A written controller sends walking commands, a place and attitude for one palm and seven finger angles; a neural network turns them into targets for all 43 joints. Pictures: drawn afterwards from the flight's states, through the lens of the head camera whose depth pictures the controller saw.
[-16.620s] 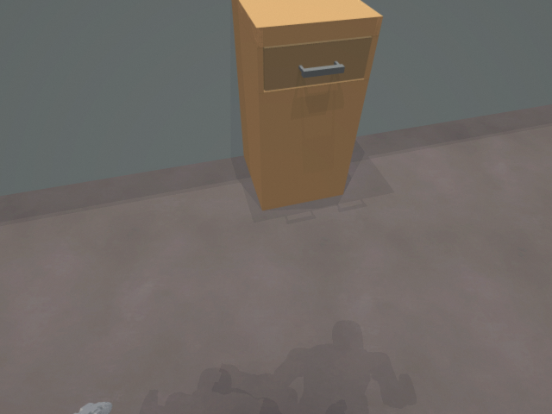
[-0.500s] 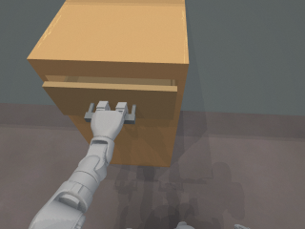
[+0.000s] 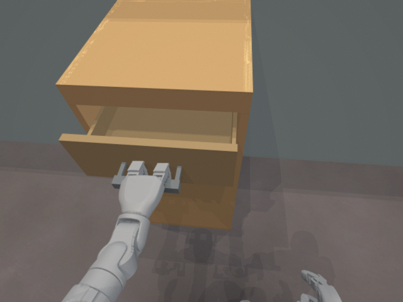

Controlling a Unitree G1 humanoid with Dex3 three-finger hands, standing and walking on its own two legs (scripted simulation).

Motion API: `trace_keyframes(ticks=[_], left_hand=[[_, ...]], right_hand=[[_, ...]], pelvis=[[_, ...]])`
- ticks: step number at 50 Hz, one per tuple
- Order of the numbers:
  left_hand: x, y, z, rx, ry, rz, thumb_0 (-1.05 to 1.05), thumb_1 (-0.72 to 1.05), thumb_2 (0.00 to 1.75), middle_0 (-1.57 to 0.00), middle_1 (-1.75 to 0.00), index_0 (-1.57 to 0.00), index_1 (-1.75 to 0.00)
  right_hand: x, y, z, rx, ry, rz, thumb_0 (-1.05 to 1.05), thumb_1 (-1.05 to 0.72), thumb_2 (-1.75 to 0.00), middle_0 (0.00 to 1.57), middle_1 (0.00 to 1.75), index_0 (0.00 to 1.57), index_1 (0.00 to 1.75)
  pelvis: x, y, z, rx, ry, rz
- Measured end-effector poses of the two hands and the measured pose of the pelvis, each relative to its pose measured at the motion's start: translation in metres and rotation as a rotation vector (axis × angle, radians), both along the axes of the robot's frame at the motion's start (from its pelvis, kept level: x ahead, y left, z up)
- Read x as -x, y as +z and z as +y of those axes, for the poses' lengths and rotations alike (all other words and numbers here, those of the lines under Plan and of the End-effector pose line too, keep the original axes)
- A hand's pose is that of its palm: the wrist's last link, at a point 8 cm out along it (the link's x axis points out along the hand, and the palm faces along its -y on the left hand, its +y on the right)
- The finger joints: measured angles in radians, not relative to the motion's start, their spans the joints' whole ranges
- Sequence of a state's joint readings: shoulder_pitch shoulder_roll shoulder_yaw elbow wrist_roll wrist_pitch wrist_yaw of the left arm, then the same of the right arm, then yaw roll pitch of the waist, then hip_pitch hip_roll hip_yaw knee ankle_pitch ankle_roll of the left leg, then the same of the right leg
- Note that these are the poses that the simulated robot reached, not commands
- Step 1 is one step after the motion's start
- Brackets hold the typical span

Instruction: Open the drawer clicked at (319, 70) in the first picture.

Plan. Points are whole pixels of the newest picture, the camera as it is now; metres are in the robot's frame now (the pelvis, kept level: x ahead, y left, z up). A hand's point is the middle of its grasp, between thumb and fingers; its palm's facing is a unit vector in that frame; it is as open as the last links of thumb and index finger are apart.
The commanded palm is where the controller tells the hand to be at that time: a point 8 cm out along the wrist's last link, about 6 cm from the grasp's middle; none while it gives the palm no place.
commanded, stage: pull the drawer open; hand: left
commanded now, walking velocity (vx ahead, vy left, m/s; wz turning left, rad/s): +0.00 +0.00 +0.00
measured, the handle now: (148, 176) +0.39 +0.14 -0.01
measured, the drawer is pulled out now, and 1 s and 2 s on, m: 0.11 0.22 0.30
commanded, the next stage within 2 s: open the thumb to release the handle in 1.78 s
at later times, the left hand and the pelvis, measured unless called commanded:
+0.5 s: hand (143, 230) +0.27 +0.14 -0.03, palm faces +0.00 -0.10 -1.00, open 5.6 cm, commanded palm +0.23 +0.14 +0.02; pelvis -0.01 -0.01 +0.00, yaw +0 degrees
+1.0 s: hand (138, 255) +0.22 +0.14 -0.03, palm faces +0.02 -0.13 -0.99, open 5.7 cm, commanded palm +0.17 +0.15 +0.02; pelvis -0.01 -0.01 -0.01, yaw +0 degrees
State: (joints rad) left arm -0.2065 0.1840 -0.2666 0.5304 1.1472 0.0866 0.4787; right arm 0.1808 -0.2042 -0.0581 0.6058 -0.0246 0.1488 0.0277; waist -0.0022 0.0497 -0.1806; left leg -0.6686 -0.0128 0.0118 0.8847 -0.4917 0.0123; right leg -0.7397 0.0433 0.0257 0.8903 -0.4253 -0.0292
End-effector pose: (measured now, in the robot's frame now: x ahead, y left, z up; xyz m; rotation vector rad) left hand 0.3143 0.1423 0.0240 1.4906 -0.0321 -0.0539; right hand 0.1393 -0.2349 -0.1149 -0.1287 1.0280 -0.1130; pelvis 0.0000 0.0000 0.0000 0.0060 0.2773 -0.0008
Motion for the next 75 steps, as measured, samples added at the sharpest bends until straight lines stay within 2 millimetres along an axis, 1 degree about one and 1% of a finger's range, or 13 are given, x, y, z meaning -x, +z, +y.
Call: trace_keyframes(ticks=[9, 16, 22, 31, 43, 49, 59, 75], left_hand=[[0.024, -0.001, 0.002, 0.006, 0.001, -0.013, 0.03, 0.73, 0.81, -0.29, -1.35, -0.42, -1.35], [0.041, 0.0, 0.003, 0.006, 0.008, -0.014, 0.03, 0.73, 0.8, -0.3, -1.35, -0.42, -1.35], [0.057, 0.0, 0.004, 0.019, 0.018, -0.015, 0.03, 0.72, 0.8, -0.3, -1.35, -0.42, -1.35], [0.081, 0.0, 0.005, 0.021, 0.032, -0.025, 0.03, 0.72, 0.8, -0.3, -1.35, -0.42, -1.35], [0.102, 0.0, 0.005, 0.031, 0.049, -0.024, 0.04, 0.72, 0.79, -0.3, -1.35, -0.42, -1.35], [0.113, 0.001, 0.006, 0.045, 0.059, -0.025, 0.05, 0.71, 0.79, -0.3, -1.35, -0.42, -1.35], [0.138, 0.001, 0.007, 0.056, 0.065, -0.027, 0.05, 0.71, 0.78, -0.29, -1.35, -0.42, -1.35], [0.18, 0.003, 0.011, 0.073, 0.07, -0.009, 0.06, 0.71, 0.76, -0.3, -1.35, -0.42, -1.35]], right_hand=[[0.007, 0.0, -0.005, 0.008, 0.007, -0.015, 0.0, -0.9, -0.9, 0.2, 0.3, 0.2, 0.3], [0.005, 0.001, -0.009, 0.008, 0.008, -0.042, 0.01, -0.9, -0.9, 0.2, 0.3, 0.2, 0.3], [-0.001, 0.004, -0.009, 0.004, 0.022, -0.079, 0.01, -0.9, -0.9, 0.2, 0.29, 0.2, 0.3], [-0.018, 0.006, -0.003, -0.011, 0.066, -0.132, 0.01, -0.9, -0.9, 0.2, 0.29, 0.19, 0.3], [-0.035, 0.009, 0.007, -0.033, 0.111, -0.183, 0.01, -0.9, -0.9, 0.2, 0.3, 0.2, 0.3], [-0.039, 0.009, 0.008, -0.039, 0.126, -0.197, 0.01, -0.9, -0.9, 0.2, 0.3, 0.2, 0.3], [-0.044, 0.004, 0.006, -0.046, 0.154, -0.209, 0.01, -0.9, -0.9, 0.2, 0.3, 0.2, 0.3], [-0.046, -0.004, 0.012, -0.061, 0.208, -0.253, 0.01, -0.9, -0.9, 0.2, 0.3, 0.2, 0.3]], pelvis=[[0.006, -0.001, -0.003, -0.007, -0.006, -0.016], [0.01, -0.001, -0.005, -0.012, -0.01, -0.029], [0.012, -0.002, -0.006, -0.016, -0.013, -0.038], [0.015, -0.005, -0.008, -0.019, -0.008, -0.048], [0.016, -0.008, -0.011, -0.025, -0.007, -0.053], [0.014, -0.01, -0.012, -0.027, -0.011, -0.048], [0.012, -0.017, -0.013, -0.032, -0.018, -0.034], [0.018, -0.029, -0.017, -0.047, -0.026, -0.018]])
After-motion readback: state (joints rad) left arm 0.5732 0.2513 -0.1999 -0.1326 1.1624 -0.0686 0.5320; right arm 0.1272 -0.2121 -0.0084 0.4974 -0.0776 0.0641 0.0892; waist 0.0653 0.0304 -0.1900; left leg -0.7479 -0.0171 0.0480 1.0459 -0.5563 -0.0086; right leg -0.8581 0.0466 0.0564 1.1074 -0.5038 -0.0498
